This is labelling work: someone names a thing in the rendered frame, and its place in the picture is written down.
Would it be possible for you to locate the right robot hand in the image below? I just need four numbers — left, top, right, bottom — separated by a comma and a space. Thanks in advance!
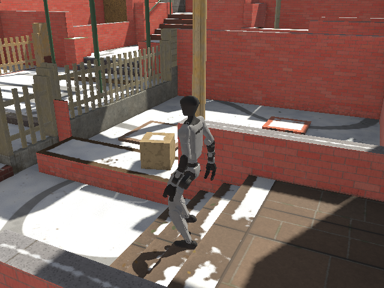
204, 163, 217, 181

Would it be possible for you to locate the left robot upper arm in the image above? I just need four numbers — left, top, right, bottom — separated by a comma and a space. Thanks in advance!
178, 125, 191, 162

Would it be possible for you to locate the robot left forearm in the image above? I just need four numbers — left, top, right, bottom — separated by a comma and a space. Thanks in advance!
170, 155, 188, 187

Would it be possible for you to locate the robot right forearm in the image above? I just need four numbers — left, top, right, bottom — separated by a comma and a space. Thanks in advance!
206, 141, 215, 164

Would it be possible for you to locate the humanoid robot head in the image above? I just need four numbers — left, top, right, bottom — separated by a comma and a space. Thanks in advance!
180, 95, 200, 125

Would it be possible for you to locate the left robot hand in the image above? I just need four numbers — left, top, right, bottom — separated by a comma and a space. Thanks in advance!
163, 184, 177, 202

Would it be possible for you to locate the right robot upper arm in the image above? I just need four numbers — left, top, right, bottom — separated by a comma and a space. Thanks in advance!
196, 116, 214, 146

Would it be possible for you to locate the robot right foot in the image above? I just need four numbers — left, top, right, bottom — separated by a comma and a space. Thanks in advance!
185, 215, 197, 223

